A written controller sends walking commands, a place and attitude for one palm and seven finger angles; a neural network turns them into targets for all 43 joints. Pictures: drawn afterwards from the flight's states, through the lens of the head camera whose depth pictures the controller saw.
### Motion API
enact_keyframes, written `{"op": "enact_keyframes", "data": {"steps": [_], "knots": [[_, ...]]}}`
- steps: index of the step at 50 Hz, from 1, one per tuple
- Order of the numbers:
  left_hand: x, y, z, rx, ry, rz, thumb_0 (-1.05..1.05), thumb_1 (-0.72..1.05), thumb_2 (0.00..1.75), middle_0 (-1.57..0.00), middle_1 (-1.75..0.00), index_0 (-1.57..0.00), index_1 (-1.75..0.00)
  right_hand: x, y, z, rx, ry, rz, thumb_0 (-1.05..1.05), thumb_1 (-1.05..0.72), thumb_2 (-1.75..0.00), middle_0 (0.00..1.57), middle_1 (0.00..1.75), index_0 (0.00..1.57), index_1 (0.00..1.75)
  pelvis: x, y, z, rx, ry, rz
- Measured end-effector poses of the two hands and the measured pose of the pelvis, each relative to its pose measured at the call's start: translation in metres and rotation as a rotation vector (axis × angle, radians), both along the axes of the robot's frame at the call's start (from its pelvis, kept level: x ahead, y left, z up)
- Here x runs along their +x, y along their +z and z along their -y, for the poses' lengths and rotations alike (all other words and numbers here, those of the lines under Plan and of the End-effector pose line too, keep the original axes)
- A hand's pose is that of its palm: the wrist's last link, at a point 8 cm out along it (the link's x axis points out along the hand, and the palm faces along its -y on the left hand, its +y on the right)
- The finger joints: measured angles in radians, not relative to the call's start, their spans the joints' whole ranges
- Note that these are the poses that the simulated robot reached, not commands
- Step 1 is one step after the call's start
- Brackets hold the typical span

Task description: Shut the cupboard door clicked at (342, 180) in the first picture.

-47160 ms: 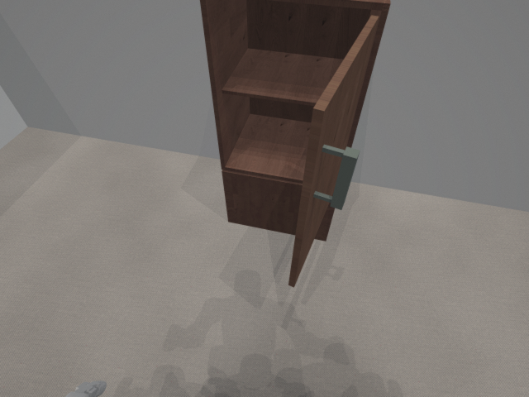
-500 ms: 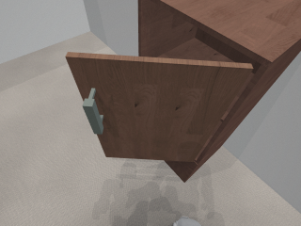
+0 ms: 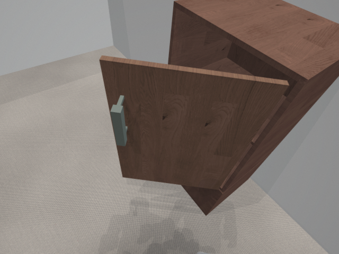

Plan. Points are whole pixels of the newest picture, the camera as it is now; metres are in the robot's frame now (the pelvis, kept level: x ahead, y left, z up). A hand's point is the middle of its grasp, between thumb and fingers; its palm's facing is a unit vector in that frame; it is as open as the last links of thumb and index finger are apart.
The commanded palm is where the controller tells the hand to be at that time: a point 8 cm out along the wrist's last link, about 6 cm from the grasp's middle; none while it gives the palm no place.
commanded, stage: come to a stop and stand still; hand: left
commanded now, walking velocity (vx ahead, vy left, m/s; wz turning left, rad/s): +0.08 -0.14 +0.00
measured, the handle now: (121, 121) +0.43 +0.17 +0.03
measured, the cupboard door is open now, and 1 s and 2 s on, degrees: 47 47 47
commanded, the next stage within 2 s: look again from close up in 1.02 s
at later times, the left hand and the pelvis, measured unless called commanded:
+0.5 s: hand out of the picture +0.01 +0.15 -0.17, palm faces -0.04 -0.97 -0.22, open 7.3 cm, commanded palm none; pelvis +0.00 -0.02 +0.00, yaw -2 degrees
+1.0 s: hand out of the picture +0.01 +0.12 -0.17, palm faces -0.03 -0.98 -0.21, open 7.4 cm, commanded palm none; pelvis +0.01 -0.05 +0.00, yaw -3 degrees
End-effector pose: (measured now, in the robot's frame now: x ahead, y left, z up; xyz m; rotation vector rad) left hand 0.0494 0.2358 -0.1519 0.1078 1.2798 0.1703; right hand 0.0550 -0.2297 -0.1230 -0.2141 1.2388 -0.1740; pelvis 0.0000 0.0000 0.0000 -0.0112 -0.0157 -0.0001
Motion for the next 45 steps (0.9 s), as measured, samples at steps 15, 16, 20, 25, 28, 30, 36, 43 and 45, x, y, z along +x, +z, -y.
{"op": "enact_keyframes", "data": {"steps": [15,16,20,25,28,30,36,43,45], "knots": [[-0.055,0.005,0.024,0.013,-0.079,-0.161,0.01,0.91,0.89,-0.2,-0.3,-0.2,-0.3,-0.051,-0.019,0.006,0.063,-0.065,-0.11,0.0,-0.93,-0.9,0.2,0.3,0.2,0.3,-0.002,-0.001,0.008,0.002,-0.038,-0.03],[-0.055,0.006,0.026,0.014,-0.086,-0.158,0.01,0.91,0.89,-0.2,-0.3,-0.2,-0.3,-0.053,-0.021,0.006,0.07,-0.069,-0.109,0.0,-0.93,-0.9,0.2,0.3,0.2,0.3,-0.001,-0.001,0.008,0.001,-0.035,-0.028],[-0.049,0.008,0.033,0.027,-0.088,-0.129,0.01,0.91,0.89,-0.2,-0.3,-0.2,-0.3,-0.059,-0.028,0.006,0.091,-0.072,-0.105,0.0,-0.93,-0.9,0.2,0.3,0.2,0.29,0.001,-0.003,0.014,0.007,-0.032,-0.01],[-0.038,0.012,0.038,0.046,-0.088,-0.09,0.01,0.92,0.89,-0.2,-0.3,-0.2,-0.3,-0.063,-0.032,0.008,0.111,-0.072,-0.118,0.01,-0.93,-0.9,0.2,0.3,0.2,0.29,0.001,-0.003,0.021,0.019,-0.034,0.004],[-0.033,0.015,0.04,0.055,-0.089,-0.078,0.01,0.92,0.89,-0.2,-0.3,-0.2,-0.3,-0.064,-0.032,0.011,0.119,-0.072,-0.124,0.01,-0.93,-0.9,0.2,0.3,0.2,0.29,0.002,-0.001,0.026,0.024,-0.036,0.005],[-0.031,0.016,0.041,0.059,-0.09,-0.074,0.01,0.92,0.89,-0.2,-0.3,-0.2,-0.3,-0.065,-0.032,0.014,0.122,-0.073,-0.127,0.01,-0.93,-0.9,0.2,0.3,0.2,0.29,0.003,0.0,0.029,0.027,-0.037,0.004],[-0.028,0.018,0.049,0.059,-0.088,-0.072,0.01,0.91,0.89,-0.2,-0.3,-0.2,-0.3,-0.062,-0.029,0.024,0.118,-0.071,-0.133,0.01,-0.92,-0.9,0.2,0.3,0.2,0.29,0.005,0.002,0.039,0.031,-0.04,0.001],[-0.032,0.015,0.06,0.044,-0.081,-0.088,0.01,0.91,0.89,-0.2,-0.3,-0.2,-0.3,-0.053,-0.025,0.036,0.099,-0.068,-0.127,0.0,-0.92,-0.9,0.2,0.3,0.2,0.29,0.008,0.003,0.047,0.032,-0.042,0.001],[-0.033,0.015,0.063,0.039,-0.078,-0.094,0.01,0.91,0.89,-0.2,-0.3,-0.2,-0.3,-0.049,-0.024,0.039,0.093,-0.067,-0.122,0.0,-0.92,-0.9,0.2,0.3,0.2,0.29,0.008,0.003,0.049,0.031,-0.042,0.001]]}}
